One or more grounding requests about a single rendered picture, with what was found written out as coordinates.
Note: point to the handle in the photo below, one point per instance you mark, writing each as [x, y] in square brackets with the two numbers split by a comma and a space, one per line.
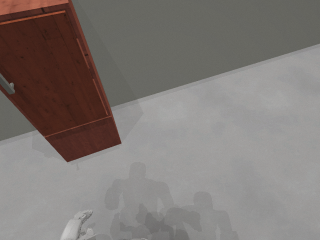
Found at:
[8, 87]

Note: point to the cupboard door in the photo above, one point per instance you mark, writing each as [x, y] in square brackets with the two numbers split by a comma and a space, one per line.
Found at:
[41, 56]

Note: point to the left robot hand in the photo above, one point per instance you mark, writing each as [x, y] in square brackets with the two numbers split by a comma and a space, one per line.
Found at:
[73, 229]

